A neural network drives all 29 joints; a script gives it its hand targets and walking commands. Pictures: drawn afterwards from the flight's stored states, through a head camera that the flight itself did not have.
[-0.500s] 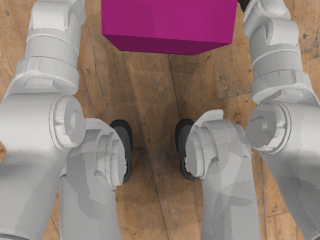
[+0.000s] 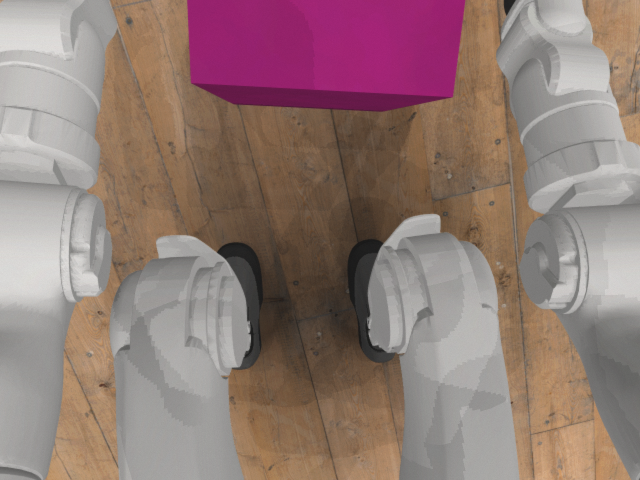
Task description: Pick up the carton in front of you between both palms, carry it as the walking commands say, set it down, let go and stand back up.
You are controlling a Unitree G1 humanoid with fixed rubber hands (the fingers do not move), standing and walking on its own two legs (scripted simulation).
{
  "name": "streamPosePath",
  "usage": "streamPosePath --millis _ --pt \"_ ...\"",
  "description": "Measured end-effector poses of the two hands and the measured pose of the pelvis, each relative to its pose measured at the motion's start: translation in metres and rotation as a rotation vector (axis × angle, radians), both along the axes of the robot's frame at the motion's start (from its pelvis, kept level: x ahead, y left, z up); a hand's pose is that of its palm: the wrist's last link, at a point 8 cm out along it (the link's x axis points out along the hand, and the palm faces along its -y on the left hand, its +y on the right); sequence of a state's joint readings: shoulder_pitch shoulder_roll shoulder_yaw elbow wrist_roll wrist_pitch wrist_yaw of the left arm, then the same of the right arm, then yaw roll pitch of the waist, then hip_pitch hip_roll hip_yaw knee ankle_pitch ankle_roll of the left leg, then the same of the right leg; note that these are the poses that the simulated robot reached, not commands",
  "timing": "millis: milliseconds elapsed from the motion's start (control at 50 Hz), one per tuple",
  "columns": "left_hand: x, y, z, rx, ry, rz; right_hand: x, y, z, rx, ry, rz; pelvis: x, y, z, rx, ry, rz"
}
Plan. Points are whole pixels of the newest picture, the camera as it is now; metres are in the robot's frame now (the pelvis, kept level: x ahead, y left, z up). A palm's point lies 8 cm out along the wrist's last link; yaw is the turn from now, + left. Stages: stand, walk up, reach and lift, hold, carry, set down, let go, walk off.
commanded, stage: set down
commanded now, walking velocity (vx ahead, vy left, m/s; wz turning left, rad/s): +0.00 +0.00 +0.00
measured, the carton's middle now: out of the picture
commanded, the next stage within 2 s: let go in 0.96 s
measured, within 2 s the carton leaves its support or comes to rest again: neither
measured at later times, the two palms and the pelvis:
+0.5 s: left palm out of the picture +0.58 +0.18 +0.02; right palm out of the picture +0.53 -0.21 +0.02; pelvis +0.01 +0.00 +0.12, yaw +0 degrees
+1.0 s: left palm out of the picture +0.57 +0.18 +0.17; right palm out of the picture +0.53 -0.22 +0.17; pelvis +0.03 +0.01 +0.26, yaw +1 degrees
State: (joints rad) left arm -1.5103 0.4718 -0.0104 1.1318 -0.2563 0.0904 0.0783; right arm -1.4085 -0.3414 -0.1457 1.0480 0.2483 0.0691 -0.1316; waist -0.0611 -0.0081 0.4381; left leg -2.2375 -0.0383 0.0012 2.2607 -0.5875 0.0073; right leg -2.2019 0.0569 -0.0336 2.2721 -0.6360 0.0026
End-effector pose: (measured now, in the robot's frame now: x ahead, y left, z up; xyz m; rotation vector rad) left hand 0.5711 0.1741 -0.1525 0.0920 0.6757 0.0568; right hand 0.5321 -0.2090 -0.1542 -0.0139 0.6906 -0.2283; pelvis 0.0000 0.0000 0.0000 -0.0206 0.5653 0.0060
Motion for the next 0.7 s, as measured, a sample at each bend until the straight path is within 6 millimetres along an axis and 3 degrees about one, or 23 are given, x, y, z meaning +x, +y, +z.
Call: streamPosePath --millis 120,260,700 --pt "0.004 -0.012 0.048 -0.004 -0.041 -0.009 0.002 0.003 0.051 0.004 -0.051 0.002 0.002 -0.003 0.023 0.004 0.052 -0.008" --pt "-0.001 -0.007 0.105 0.000 -0.019 0.005 -0.002 0.003 0.108 0.006 -0.040 -0.010 0.003 -0.003 0.067 0.002 0.141 -0.008" --pt "0.004 0.005 0.229 0.004 -0.037 -0.018 -0.001 -0.005 0.236 -0.004 -0.062 -0.013 0.017 0.006 0.178 -0.009 0.253 0.009"
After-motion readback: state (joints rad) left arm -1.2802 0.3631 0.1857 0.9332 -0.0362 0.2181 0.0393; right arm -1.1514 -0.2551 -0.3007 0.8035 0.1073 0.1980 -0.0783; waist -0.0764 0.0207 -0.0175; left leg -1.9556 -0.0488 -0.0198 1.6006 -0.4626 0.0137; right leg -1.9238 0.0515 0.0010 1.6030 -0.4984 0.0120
